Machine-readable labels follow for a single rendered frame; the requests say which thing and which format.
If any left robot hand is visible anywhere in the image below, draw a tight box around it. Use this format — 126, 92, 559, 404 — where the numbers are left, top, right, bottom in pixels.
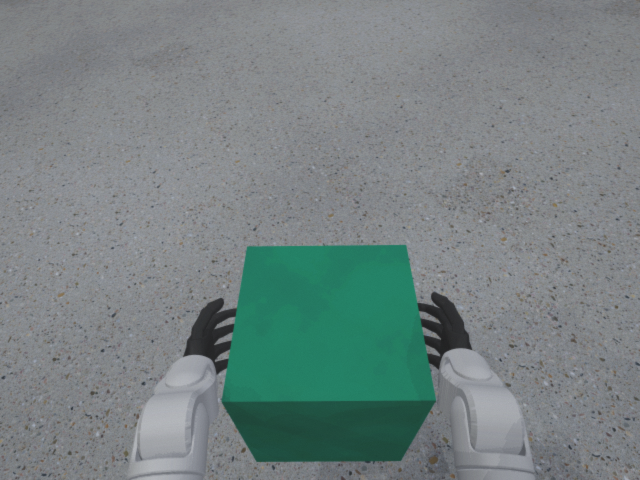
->
183, 298, 237, 374

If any left robot forearm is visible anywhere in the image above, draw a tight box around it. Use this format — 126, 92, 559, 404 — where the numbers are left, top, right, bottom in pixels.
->
126, 355, 219, 480

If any right robot forearm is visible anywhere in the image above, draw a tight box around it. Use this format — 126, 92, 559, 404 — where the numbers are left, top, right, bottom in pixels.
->
437, 348, 535, 480

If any right robot hand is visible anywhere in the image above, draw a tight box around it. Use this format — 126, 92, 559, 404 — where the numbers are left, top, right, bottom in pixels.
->
417, 292, 472, 370

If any carton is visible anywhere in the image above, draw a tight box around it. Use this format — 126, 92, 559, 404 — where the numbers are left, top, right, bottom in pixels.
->
222, 245, 436, 462

